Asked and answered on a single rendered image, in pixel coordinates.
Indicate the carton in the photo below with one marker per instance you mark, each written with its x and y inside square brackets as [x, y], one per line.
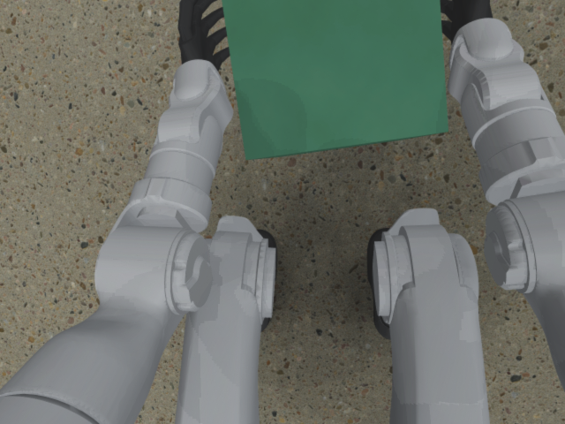
[317, 75]

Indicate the left robot forearm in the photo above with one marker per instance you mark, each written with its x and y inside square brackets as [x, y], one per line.
[182, 165]

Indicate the left robot hand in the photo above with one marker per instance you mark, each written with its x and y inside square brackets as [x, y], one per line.
[193, 40]

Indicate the right robot upper arm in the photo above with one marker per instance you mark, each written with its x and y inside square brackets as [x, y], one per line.
[525, 251]

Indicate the left robot upper arm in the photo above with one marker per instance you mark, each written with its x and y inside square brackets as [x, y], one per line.
[101, 370]

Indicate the robot right foot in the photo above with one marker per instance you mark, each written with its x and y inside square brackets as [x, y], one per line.
[381, 326]

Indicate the right robot forearm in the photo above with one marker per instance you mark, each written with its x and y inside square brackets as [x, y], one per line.
[511, 124]

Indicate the right robot shin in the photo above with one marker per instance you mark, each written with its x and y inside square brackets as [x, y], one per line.
[465, 261]

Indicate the right robot hand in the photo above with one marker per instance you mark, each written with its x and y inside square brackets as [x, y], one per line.
[462, 12]

